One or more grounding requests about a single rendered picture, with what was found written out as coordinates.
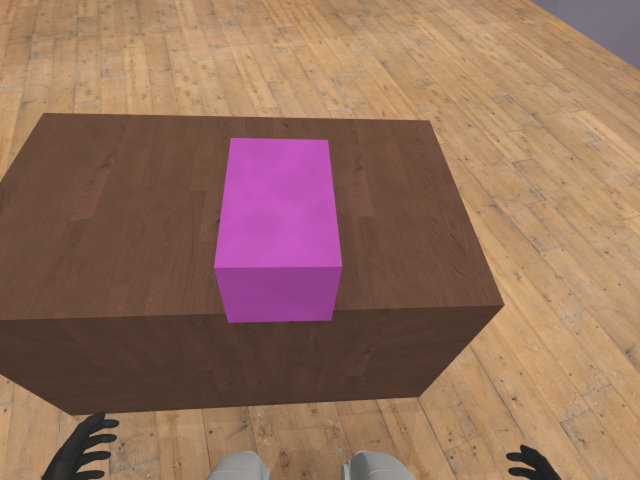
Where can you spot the robot right thigh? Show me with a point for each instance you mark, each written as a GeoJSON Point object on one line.
{"type": "Point", "coordinates": [374, 466]}

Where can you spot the left robot hand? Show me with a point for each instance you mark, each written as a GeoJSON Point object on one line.
{"type": "Point", "coordinates": [70, 457]}

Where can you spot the pedestal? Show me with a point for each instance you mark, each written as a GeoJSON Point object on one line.
{"type": "Point", "coordinates": [109, 299]}

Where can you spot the carton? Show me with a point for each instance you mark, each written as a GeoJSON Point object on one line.
{"type": "Point", "coordinates": [278, 254]}

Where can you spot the robot thigh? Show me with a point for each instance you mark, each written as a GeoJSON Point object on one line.
{"type": "Point", "coordinates": [374, 466]}
{"type": "Point", "coordinates": [240, 466]}

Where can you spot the right robot hand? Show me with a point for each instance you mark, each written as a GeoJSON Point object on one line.
{"type": "Point", "coordinates": [534, 459]}

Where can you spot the robot left thigh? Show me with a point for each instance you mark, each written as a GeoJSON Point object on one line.
{"type": "Point", "coordinates": [240, 466]}

